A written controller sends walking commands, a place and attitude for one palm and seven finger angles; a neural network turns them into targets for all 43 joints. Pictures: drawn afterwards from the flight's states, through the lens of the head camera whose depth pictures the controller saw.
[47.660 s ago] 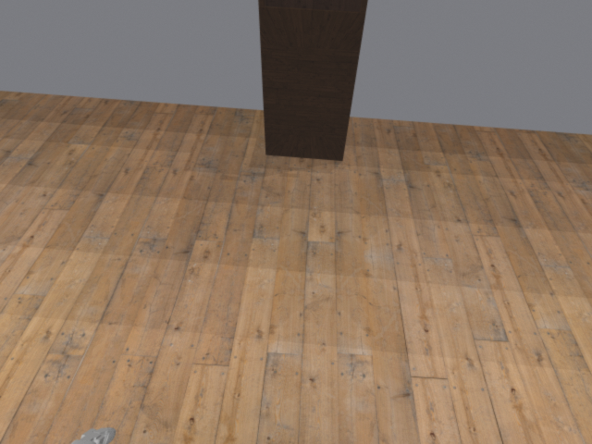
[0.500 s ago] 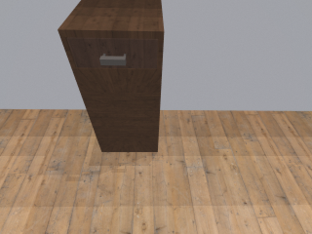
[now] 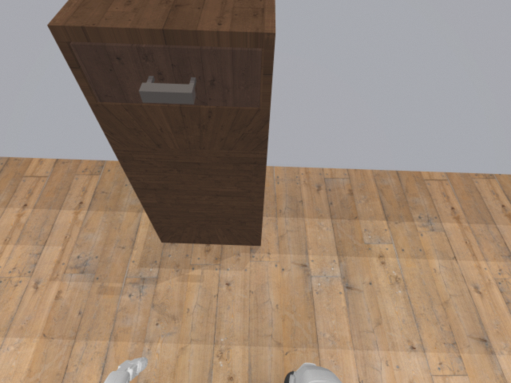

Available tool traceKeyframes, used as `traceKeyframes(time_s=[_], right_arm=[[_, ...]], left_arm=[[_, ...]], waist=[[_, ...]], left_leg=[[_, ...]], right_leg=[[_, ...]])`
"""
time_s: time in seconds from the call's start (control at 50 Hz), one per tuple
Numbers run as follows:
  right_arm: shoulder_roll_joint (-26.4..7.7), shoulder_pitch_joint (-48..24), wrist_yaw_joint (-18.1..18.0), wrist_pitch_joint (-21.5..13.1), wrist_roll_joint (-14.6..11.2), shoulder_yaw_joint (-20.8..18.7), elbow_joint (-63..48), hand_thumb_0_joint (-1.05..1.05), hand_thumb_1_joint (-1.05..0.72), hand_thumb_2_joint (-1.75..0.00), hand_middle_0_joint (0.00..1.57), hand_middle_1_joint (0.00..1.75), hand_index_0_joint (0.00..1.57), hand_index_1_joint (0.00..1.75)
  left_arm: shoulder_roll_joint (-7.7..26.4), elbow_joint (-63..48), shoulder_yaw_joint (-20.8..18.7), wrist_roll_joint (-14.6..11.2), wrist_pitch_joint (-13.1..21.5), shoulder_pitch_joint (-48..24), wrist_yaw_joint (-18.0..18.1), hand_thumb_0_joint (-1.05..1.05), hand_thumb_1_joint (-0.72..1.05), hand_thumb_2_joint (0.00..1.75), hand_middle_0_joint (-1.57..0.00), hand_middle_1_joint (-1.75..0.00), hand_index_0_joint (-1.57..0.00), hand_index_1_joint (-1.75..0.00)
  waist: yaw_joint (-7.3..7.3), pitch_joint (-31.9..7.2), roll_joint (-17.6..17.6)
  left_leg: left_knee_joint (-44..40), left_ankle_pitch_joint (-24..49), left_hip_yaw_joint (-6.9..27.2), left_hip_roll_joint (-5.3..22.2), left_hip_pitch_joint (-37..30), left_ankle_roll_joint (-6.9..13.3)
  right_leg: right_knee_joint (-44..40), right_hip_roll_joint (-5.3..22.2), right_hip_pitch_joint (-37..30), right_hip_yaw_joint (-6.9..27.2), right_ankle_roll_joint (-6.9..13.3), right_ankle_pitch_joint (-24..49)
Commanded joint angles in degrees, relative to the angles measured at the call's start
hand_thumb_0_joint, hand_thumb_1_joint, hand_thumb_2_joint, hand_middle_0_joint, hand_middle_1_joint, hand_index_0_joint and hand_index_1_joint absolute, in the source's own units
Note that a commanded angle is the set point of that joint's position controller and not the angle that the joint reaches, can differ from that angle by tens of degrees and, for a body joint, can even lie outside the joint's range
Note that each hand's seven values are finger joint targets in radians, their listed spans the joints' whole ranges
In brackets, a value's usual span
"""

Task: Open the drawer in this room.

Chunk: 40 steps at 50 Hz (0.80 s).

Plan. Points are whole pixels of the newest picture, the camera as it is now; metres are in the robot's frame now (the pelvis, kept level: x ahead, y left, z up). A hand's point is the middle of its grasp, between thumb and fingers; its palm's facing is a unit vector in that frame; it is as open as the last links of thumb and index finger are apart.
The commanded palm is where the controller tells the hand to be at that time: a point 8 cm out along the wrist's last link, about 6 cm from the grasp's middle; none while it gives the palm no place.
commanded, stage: take the last steps up to it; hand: left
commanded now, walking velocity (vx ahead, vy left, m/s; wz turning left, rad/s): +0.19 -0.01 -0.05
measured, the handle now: (170, 87) +0.66 +0.18 +0.06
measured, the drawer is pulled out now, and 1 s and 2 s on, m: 0.00 0.00 0.00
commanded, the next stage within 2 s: come to a stop and stand still in 0.12 s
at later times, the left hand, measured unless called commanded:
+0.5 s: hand (169, 339) +0.21 +0.16 -0.15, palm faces +0.03 -0.97 -0.26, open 7.4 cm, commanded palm none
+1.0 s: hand (166, 351) +0.19 +0.16 -0.16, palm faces -0.07 -0.95 -0.31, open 7.4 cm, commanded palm none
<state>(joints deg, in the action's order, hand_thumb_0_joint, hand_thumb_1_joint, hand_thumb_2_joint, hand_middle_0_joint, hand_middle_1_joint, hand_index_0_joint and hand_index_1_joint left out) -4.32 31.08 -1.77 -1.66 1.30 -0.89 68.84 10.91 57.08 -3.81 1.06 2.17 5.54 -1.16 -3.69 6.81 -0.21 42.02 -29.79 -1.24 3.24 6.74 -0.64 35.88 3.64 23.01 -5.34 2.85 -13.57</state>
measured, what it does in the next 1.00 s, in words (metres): walks ahead: left foot, then left foot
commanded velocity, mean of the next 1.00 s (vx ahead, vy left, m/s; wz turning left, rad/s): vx -0.10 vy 0.01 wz -0.01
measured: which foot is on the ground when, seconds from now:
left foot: up 0.00-0.16, down 0.18-0.36, up 0.38-0.62, down 0.64-1.00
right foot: down 0.00-0.64, up 0.66-0.90, down 0.92-1.00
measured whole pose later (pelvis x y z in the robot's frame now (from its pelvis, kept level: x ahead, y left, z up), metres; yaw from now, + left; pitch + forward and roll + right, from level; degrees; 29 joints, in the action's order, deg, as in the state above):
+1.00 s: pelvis +0.13 -0.04 +0.00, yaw -5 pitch -1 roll +0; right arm -12.1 8.8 -0.1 1.7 1.0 -2.9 51.6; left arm 12.1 54.1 -1.6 1.7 -0.3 14.6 2.6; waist 0.3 4.7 2.3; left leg 41.4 -18.6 -2.4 3.0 22.5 -0.1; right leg 41.0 0.3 16.8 2.1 -0.7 -23.6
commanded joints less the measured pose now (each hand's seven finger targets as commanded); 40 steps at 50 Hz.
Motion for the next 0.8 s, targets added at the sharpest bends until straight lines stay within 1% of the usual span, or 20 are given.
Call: traceKeyframes(time_s=[0.0,0.04,0.1,0.12,0.14,0.16,0.18,0.24,0.26,0.3,0.32,0.34,0.4,0.46,0.56,0.58,0.62,0.64,0.68,0.78], right_arm=[[-5.7,-8.9,0.2,-0.7,-0.3,-2.3,-9.1,0.00,-0.90,-0.90,0.20,0.30,0.20,0.30],[-4.0,-6.9,0.9,0.6,0.1,-1.9,-8.5,0.00,-0.90,-0.90,0.20,0.30,0.20,0.30],[-2.4,2.1,1.3,0.9,0.5,-1.4,-5.7,0.00,-0.90,-0.90,0.20,0.30,0.20,0.30],[-3.8,5.2,1.2,0.4,0.7,-1.8,-4.8,0.00,-0.90,-0.90,0.20,0.30,0.20,0.30],[-9.5,7.9,0.8,-0.2,1.4,-3.0,-4.7,0.00,-0.90,-0.90,0.20,0.30,0.20,0.30],[-14.7,7.0,-0.1,-0.3,1.8,-4.1,-6.4,0.00,-0.90,-0.90,0.20,0.30,0.20,0.30],[-16.0,3.8,-0.1,-0.5,1.8,-4.4,-8.1,0.00,-0.90,-0.90,0.20,0.30,0.20,0.30],[-13.0,-6.4,-0.8,-1.2,1.7,-2.5,-10.5,0.00,-0.90,-0.90,0.20,0.30,0.20,0.30],[-13.4,-8.7,-1.2,-0.9,1.3,-2.4,-11.1,0.00,-0.90,-0.90,0.20,0.30,0.20,0.30],[-13.8,-10.6,-1.0,-0.3,-0.8,-3.1,-12.9,0.00,-0.90,-0.90,0.20,0.30,0.20,0.30],[-11.6,-10.8,-0.4,-0.1,-1.6,-2.9,-14.1,0.00,-0.90,-0.90,0.20,0.30,0.20,0.30],[-11.7,-11.0,-0.1,1.0,-1.8,-3.3,-13.9,0.00,-0.90,-0.90,0.20,0.30,0.20,0.30],[-10.6,-18.6,-0.3,3.3,-1.1,-3.4,-15.2,0.00,-0.90,-0.90,0.20,0.30,0.20,0.30],[-10.8,-22.4,0.5,3.6,-1.2,-3.3,-15.9,0.00,-0.90,-0.90,0.20,0.30,0.20,0.30],[-12.5,-19.8,1.2,4.4,-0.8,-3.7,-15.3,0.00,-0.90,-0.90,0.20,0.30,0.20,0.30],[-14.2,-17.9,1.1,4.1,-0.5,-3.9,-14.8,0.00,-0.90,-0.90,0.20,0.30,0.20,0.30],[-21.8,-15.5,1.0,3.5,0.0,-5.1,-16.2,0.00,-0.90,-0.90,0.20,0.30,0.20,0.30],[-22.3,-15.3,0.6,3.7,0.2,-4.5,-16.7,0.00,-0.90,-0.90,0.20,0.30,0.20,0.30],[-19.8,-19.0,-0.9,3.2,0.3,-4.0,-17.4,0.00,-0.90,-0.90,0.20,0.30,0.20,0.30],[-18.6,-22.1,-1.2,3.0,0.5,-4.0,-18.0,0.00,-0.90,-0.90,0.20,0.30,0.20,0.30]], left_arm=[[9.1,2.0,-2.1,-0.1,-0.4,14.8,2.5,0.00,0.90,0.90,-0.20,-0.30,-0.20,-0.30],[6.0,-0.4,-1.4,0.7,0.1,8.3,3.1,0.00,0.90,0.90,-0.20,-0.30,-0.20,-0.30],[6.1,-1.7,-1.4,0.2,0.0,3.1,2.1,0.00,0.90,0.90,-0.20,-0.30,-0.20,-0.30],[4.3,-1.8,-1.1,0.1,-0.4,3.5,1.8,0.00,0.90,0.90,-0.20,-0.30,-0.20,-0.30],[0.6,-3.5,-0.3,-0.4,-0.8,3.6,1.2,0.00,0.90,0.90,-0.20,-0.30,-0.20,-0.30],[1.4,-6.0,-0.5,-0.7,-0.6,-0.5,0.9,0.00,0.90,0.90,-0.20,-0.30,-0.20,-0.30],[2.7,-7.4,-0.9,-0.1,-0.3,-3.4,0.3,0.00,0.90,0.90,-0.20,-0.30,-0.20,-0.30],[1.4,-4.5,0.3,-0.3,0.0,0.1,0.6,0.00,0.90,0.90,-0.20,-0.30,-0.20,-0.30],[1.6,-3.4,0.4,-0.3,-0.1,3.3,0.7,0.00,0.90,0.90,-0.20,-0.30,-0.20,-0.30],[7.7,-0.2,-0.9,0.0,0.4,14.7,1.3,0.00,0.90,0.90,-0.20,-0.30,-0.20,-0.30],[11.6,0.1,-1.4,0.1,0.7,15.6,2.2,0.00,0.90,0.90,-0.20,-0.30,-0.20,-0.30],[13.3,0.0,-0.9,0.3,0.0,14.5,2.2,0.00,0.90,0.90,-0.20,-0.30,-0.20,-0.30],[12.2,-0.6,-1.8,0.5,-0.9,13.1,3.8,0.00,0.90,0.90,-0.20,-0.30,-0.20,-0.30],[12.9,-2.1,-2.9,0.3,-1.6,11.0,4.4,0.00,0.90,0.90,-0.20,-0.30,-0.20,-0.30],[12.8,-3.3,-2.7,0.0,-2.2,5.8,4.2,0.00,0.90,0.90,-0.20,-0.30,-0.20,-0.30],[12.1,-3.5,-2.3,-0.4,-2.4,5.2,4.1,0.00,0.90,0.90,-0.20,-0.30,-0.20,-0.30],[7.1,-4.4,-0.3,-0.8,-3.1,9.5,4.0,0.00,0.90,0.90,-0.20,-0.30,-0.20,-0.30],[7.4,-4.8,-0.3,-0.1,-3.3,9.8,4.2,0.00,0.90,0.90,-0.20,-0.30,-0.20,-0.30],[7.9,-4.0,-1.1,-0.3,-4.0,7.6,3.8,0.00,0.90,0.90,-0.20,-0.30,-0.20,-0.30],[7.2,-4.4,-0.7,0.0,-4.6,9.7,2.6,0.00,0.90,0.90,-0.20,-0.30,-0.20,-0.30]], waist=[[6.64,-3.5,-9.0],[2.33,-3.6,-7.8],[-2.52,-5.1,-2.2],[-3.17,-5.1,4.2],[-3.74,-2.2,19.8],[-4.61,0.9,22.1],[-3.67,2.6,10.8],[0.93,-3.1,12.0],[1.98,-6.9,11.5],[5.61,-15.4,0.4],[4.90,-16.0,-9.2],[3.87,-11.4,-7.6],[6.67,-6.1,-14.9],[6.73,-11.5,-9.8],[2.96,-11.2,-8.4],[1.90,-11.9,-6.5],[1.42,-15.8,15.9],[0.48,-14.5,11.2],[1.98,-10.9,12.7],[3.40,-13.0,9.8]], left_leg=[[29.8,-3.9,3.2,4.6,29.7,1.5],[18.4,-3.2,3.7,6.5,18.9,1.5],[-3.4,11.2,-5.8,1.9,0.7,0.0],[-11.4,10.3,-3.9,1.4,-4.8,-0.4],[-24.8,-0.1,16.2,13.2,-3.7,4.1],[-34.3,-5.0,30.1,24.2,-0.9,11.8],[-32.7,2.3,30.0,24.7,1.2,14.7],[-18.5,56.2,7.1,14.9,-1.7,8.1],[-13.9,62.2,1.9,11.5,-3.8,5.2],[-2.9,47.9,-3.4,4.9,3.5,0.4],[-1.2,26.5,-4.5,1.1,12.0,-1.6],[1.3,0.9,-4.0,-1.8,13.0,-2.4],[15.2,-6.3,1.2,-2.6,22.9,-1.6],[8.3,-2.3,1.4,-2.3,23.3,-2.2],[-11.2,15.2,-0.8,-2.8,10.8,-2.1],[-18.5,28.8,-0.6,-0.4,3.5,-1.3],[-20.0,75.2,18.3,21.6,-8.4,11.7],[-18.0,72.4,14.1,21.5,-4.2,14.5],[-17.0,71.3,12.1,17.5,-1.8,14.1],[-17.8,49.0,8.3,14.3,-0.5,11.2]], right_leg=[[-19.6,19.3,-16.2,27.4,11.5,-4.2],[-20.0,16.5,-3.2,17.9,8.9,-1.9],[-16.5,9.1,7.7,9.6,5.4,-14.0],[-8.4,5.3,11.6,6.9,3.7,-17.9],[7.4,-2.2,18.6,0.9,-0.3,-18.6],[18.4,-2.1,21.9,1.3,-1.9,-19.2],[23.8,0.7,21.8,5.0,-1.8,-15.8],[11.3,1.3,9.6,3.3,-2.9,-13.9],[1.7,-0.7,2.0,0.8,-3.0,-10.1],[-8.5,0.8,-20.0,4.8,-2.3,30.4],[-6.3,10.9,-26.4,14.3,2.1,59.2],[-8.1,17.7,-22.4,14.3,6.0,68.5],[-8.3,17.7,-24.1,17.6,9.4,74.9],[-8.1,16.2,-30.4,14.3,8.5,67.0],[-6.4,12.5,-22.2,9.8,4.3,49.4],[-3.5,10.0,-17.6,8.0,1.4,40.8],[17.3,-2.0,-1.1,3.0,-4.9,-22.6],[28.4,-3.0,-1.4,7.6,-4.0,-25.7],[34.5,-3.1,4.5,10.4,-4.8,-21.8],[19.7,-2.7,-0.8,6.2,-5.2,-17.8]])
